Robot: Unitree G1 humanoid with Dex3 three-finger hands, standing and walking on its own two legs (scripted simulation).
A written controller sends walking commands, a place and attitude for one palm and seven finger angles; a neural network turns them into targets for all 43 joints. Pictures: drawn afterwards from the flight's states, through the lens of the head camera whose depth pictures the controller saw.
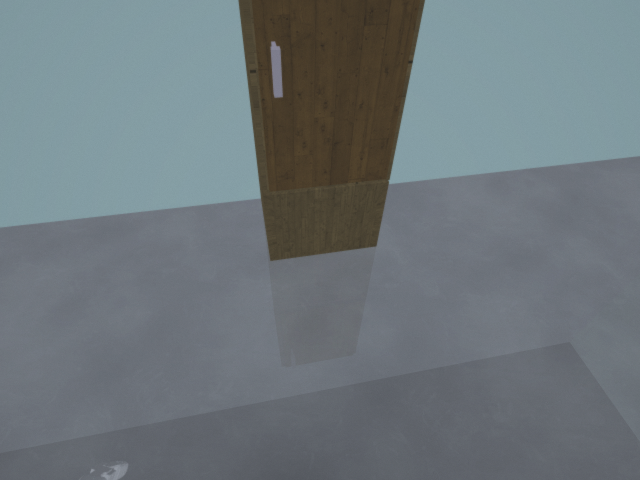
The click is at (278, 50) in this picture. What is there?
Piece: cupboard door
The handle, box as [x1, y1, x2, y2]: [271, 41, 282, 97]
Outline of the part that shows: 273,41 271,42 273,92 274,97 282,96 280,49 279,46 276,46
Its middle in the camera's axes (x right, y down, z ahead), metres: -0.12 -0.43 +0.99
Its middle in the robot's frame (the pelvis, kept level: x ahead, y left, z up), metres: +1.03 +0.18 +0.05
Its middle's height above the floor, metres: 0.82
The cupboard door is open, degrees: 0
